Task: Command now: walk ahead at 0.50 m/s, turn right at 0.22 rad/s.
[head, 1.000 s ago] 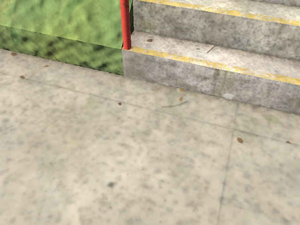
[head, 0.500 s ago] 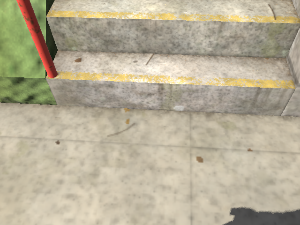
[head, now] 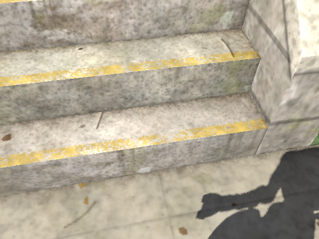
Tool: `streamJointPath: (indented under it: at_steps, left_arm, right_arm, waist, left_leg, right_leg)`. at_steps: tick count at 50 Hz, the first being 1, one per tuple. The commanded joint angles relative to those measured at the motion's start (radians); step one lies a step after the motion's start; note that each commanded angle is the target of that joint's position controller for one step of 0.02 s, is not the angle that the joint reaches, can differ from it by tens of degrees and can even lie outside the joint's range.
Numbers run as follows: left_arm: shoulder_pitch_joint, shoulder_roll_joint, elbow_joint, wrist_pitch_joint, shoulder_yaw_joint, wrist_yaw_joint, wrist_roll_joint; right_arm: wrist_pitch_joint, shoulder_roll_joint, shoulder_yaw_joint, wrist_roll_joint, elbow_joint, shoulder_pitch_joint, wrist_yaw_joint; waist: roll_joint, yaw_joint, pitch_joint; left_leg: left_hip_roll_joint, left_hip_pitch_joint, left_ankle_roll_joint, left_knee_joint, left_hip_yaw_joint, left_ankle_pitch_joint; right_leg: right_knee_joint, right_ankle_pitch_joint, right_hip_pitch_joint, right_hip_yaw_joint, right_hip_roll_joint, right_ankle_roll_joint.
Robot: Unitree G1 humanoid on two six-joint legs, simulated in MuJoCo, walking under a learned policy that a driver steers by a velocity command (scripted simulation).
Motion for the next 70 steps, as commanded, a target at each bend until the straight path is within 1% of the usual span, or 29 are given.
streamJointPath:
  at_steps: [1,2,3,8,13,14,15,16,17,18,21,34,37,39,40,41,42,44,46,49,52,56,59,63,64,65,66,67,70]
  left_arm:
    - [-0.011,0.042,-0.085,-0.016,0.01,-0.002,0.006]
    - [-0.041,0.036,-0.098,-0.018,0.005,-0.001,0.01]
    - [-0.066,0.018,-0.099,0.002,-0.01,-0.033,0.103]
    - [-0.207,0.016,-0.129,0.011,-0.02,-0.058,0.055]
    - [-0.12,0.061,-0.098,-0.019,-0.003,-0.028,0.061]
    - [-0.002,0.098,-0.058,-0.034,0.011,-0.013,0.081]
    - [0.167,0.172,-0.051,-0.045,0.025,0.001,0.103]
    - [0.17,0.266,-0.033,-0.027,0.055,0.005,0.088]
    - [0.122,0.174,-0.041,-0.021,0.037,0.001,0.068]
    - [0.057,0.104,-0.042,-0.026,0.015,-0.004,0.057]
    - [0.009,0.048,-0.016,-0.042,-0.001,-0.001,0.051]
    - [0.079,0.115,0.115,-0.063,0.027,0.008,0.04]
    - [0.07,0.146,0.13,-0.042,0.034,0.013,0.039]
    - [0.068,0.152,0.127,-0.021,0.03,0.013,0.035]
    - [0.091,0.089,0.085,-0.025,0.008,0.009,0.036]
    - [0.081,0.053,0.036,-0.032,0.002,0.002,0.031]
    - [0.012,0.106,0.047,-0.034,0.006,-0.001,0.05]
    - [-0.019,0.088,0.063,-0.044,-0.002,0.003,0.043]
    - [-0.001,0.072,0.069,-0.014,-0.012,0.006,0.076]
    - [-0.015,0.045,0.053,0.003,-0.022,0.003,0.079]
    - [-0.114,0.034,0.026,0.007,-0.032,0.009,0.073]
    - [-0.176,0.021,0.013,0.008,-0.047,0.018,0.063]
    - [-0.168,0.013,0.03,-0.007,-0.06,0.026,0.055]
    - [0.007,0.01,0.097,-0.02,-0.056,0.056,0.018]
    - [0.095,0.0,0.129,-0.026,-0.055,0.054,0.021]
    - [0.172,0.064,0.163,-0.029,-0.04,0.055,0.036]
    - [0.074,0.072,0.163,-0.027,-0.044,0.044,0.038]
    - [0.012,0.042,0.145,-0.028,-0.043,0.027,0.032]
    - [-0.072,0.052,0.126,-0.009,-0.023,0.009,0.021]
  right_arm:
    - [-0.016,-0.12,-0.024,0.009,-0.038,0.005,-0.001]
    - [-0.015,-0.138,-0.028,0.011,-0.03,0.016,-0.003]
    - [-0.005,-0.128,-0.025,-0.026,0.008,0.093,0.003]
    - [0.018,-0.127,-0.026,-0.005,0.025,0.129,0.018]
    - [0.031,-0.17,-0.037,-0.005,0.041,0.146,0.0]
    - [0.028,-0.13,-0.024,0.001,0.042,0.16,0.0]
    - [0.025,-0.059,-0.002,0.002,-0.002,0.135,0.0]
    - [0.029,-0.02,0.006,0.027,-0.022,0.219,-0.004]
    - [0.049,-0.116,-0.016,-0.001,0.011,0.177,-0.011]
    - [0.053,-0.109,-0.021,-0.003,0.012,0.136,0.0]
    - [0.076,-0.073,-0.02,-0.025,0.03,0.113,0.016]
    - [0.084,-0.033,0.011,-0.037,-0.088,-0.241,0.053]
    - [0.077,-0.068,0.0,-0.039,-0.073,-0.167,0.04]
    - [0.057,-0.118,-0.026,-0.052,-0.001,0.064,0.024]
    - [0.056,-0.233,-0.058,-0.06,0.011,0.151,0.007]
    - [0.067,-0.33,-0.084,-0.036,-0.002,0.135,-0.001]
    - [0.077,-0.298,-0.08,-0.012,-0.011,0.115,-0.004]
    - [0.078,-0.183,-0.049,-0.002,-0.02,0.0,-0.014]
    - [0.062,-0.131,-0.031,0.005,-0.029,-0.037,-0.011]
    - [0.044,-0.153,-0.035,0.002,-0.025,-0.023,-0.013]
    - [0.048,-0.183,-0.045,0.003,-0.02,0.007,-0.02]
    - [0.066,-0.119,-0.027,-0.014,-0.018,0.041,-0.037]
    - [0.061,-0.093,-0.012,-0.029,-0.005,0.05,-0.048]
    - [0.043,-0.111,-0.002,-0.001,0.002,-0.012,-0.048]
    - [0.036,-0.104,0.004,0.011,-0.021,-0.081,-0.042]
    - [0.025,-0.058,0.018,0.017,-0.058,-0.114,-0.031]
    - [0.034,0.024,0.039,-0.006,-0.041,0.006,-0.025]
    - [0.054,0.002,0.04,-0.052,0.008,0.08,-0.034]
    - [0.074,-0.061,0.02,-0.074,-0.019,-0.022,-0.017]
  waist:
    - [0.136,0.017,-0.01]
    - [0.127,0.012,-0.007]
    - [0.062,0.012,0.001]
    - [0.161,-0.029,0.017]
    - [0.114,0.034,-0.013]
    - [0.055,0.075,-0.098]
    - [-0.079,0.151,-0.244]
    - [-0.288,0.107,-0.253]
    - [-0.112,0.103,-0.147]
    - [-0.065,0.074,-0.06]
    - [-0.065,0.026,0.008]
    - [-0.034,0.044,0.071]
    - [-0.063,0.011,-0.008]
    - [-0.002,-0.083,-0.145]
    - [0.151,-0.091,-0.224]
    - [0.36,-0.052,-0.289]
    - [0.155,-0.067,-0.249]
    - [0.03,0.0,-0.041]
    - [0.057,0.043,-0.058]
    - [0.083,0.061,-0.094]
    - [0.123,0.023,-0.093]
    - [0.139,-0.007,-0.09]
    - [0.102,-0.006,-0.099]
    - [0.123,0.089,-0.138]
    - [0.104,0.142,-0.12]
    - [-0.063,0.134,-0.121]
    - [-0.217,0.004,-0.103]
    - [-0.065,-0.03,-0.075]
    - [-0.031,-0.035,0.062]
  left_leg:
    - [0.268,0.126,0.191,-0.244,-0.281,0.118]
    - [0.272,0.131,0.198,-0.255,-0.26,0.164]
    - [0.245,0.069,0.165,-0.257,-0.182,0.263]
    - [0.2,0.087,0.114,-0.237,-0.113,0.247]
    - [0.236,0.154,0.088,-0.038,-0.188,0.31]
    - [0.174,0.093,0.069,0.13,-0.149,0.301]
    - [0.103,-0.06,0.043,0.407,-0.089,0.019]
    - [-0.015,-0.351,0.027,0.614,-0.005,-0.371]
    - [0.047,-0.4,0.041,0.703,-0.071,-0.334]
    - [0.08,-0.39,0.045,0.696,-0.091,-0.245]
    - [0.118,-0.326,0.015,0.665,-0.074,-0.14]
    - [0.105,-0.271,0.03,0.245,0.066,0.095]
    - [0.024,-0.173,0.09,0.19,0.108,-0.034]
    - [-0.031,0.119,0.149,0.072,0.092,-0.014]
    - [0.19,0.379,0.211,0.057,-0.209,-0.045]
    - [0.389,0.559,0.355,-0.077,-0.697,0.133]
    - [0.36,0.511,0.319,-0.106,-0.59,0.129]
    - [0.28,0.247,0.25,-0.148,-0.396,0.284]
    - [0.22,0.166,0.218,-0.126,-0.293,0.553]
    - [0.15,0.106,0.186,-0.096,-0.215,0.678]
    - [0.138,0.122,0.138,-0.088,-0.24,0.65]
    - [0.164,0.125,0.158,-0.078,-0.306,0.494]
    - [0.209,0.194,0.156,-0.039,-0.297,0.739]
    - [0.19,0.278,0.115,0.172,-0.233,1.265]
    - [0.15,0.203,0.087,0.282,-0.205,1.106]
    - [0.055,0.011,0.032,0.517,-0.148,0.61]
    - [-0.045,-0.158,-0.03,0.685,-0.073,-0.222]
    - [0.008,-0.166,-0.038,0.777,-0.094,-0.271]
    - [0.023,-0.24,-0.071,0.923,-0.031,-0.191]
  right_leg:
    - [-0.089,0.066,-0.163,0.008,-0.088,0.01]
    - [-0.142,0.098,-0.178,-0.001,-0.095,0.018]
    - [-0.193,0.131,-0.102,-0.072,-0.063,0.022]
    - [-0.486,0.272,0.016,-0.117,-0.038,0.031]
    - [-0.717,0.187,0.241,-0.106,0.01,0.003]
    - [-0.745,0.181,0.44,-0.061,-0.029,-0.022]
    - [-0.782,0.039,0.664,0.197,-0.287,-0.069]
    - [-0.905,-0.096,0.762,0.523,-0.452,-0.158]
    - [-0.921,-0.178,0.657,0.496,-0.412,-0.154]
    - [-0.938,-0.105,0.566,0.36,-0.353,-0.133]
    - [-0.988,0.211,0.439,0.104,-0.258,-0.088]
    - [-0.958,0.624,0.486,-0.254,-0.246,-0.075]
    - [-0.744,0.986,0.58,-0.289,-0.25,-0.052]
    - [-0.365,0.873,0.489,-0.319,-0.202,-0.026]
    - [-0.077,0.439,0.196,-0.33,-0.145,0.015]
    - [0.228,-0.204,-0.147,-0.215,0.057,0.057]
    - [0.213,-0.107,-0.196,-0.047,-0.024,0.041]
    - [0.046,0.038,-0.123,-0.051,-0.089,0.052]
    - [-0.01,0.043,-0.021,-0.056,-0.085,0.069]
    - [-0.11,0.081,0.022,-0.084,-0.046,0.081]
    - [-0.253,0.154,0.012,-0.104,-0.023,0.092]
    - [-0.25,0.142,-0.002,-0.104,-0.023,0.08]
    - [-0.31,0.094,0.034,-0.111,-0.028,0.041]
    - [-0.679,0.189,0.283,-0.137,0.033,-0.036]
    - [-0.838,0.35,0.399,-0.079,0.009,-0.058]
    - [-0.854,0.748,0.546,0.128,-0.152,-0.119]
    - [-0.843,1.098,0.571,0.315,-0.33,-0.242]
    - [-0.846,0.861,0.452,0.333,-0.336,-0.299]
    - [-0.933,0.265,0.211,0.235,-0.198,-0.259]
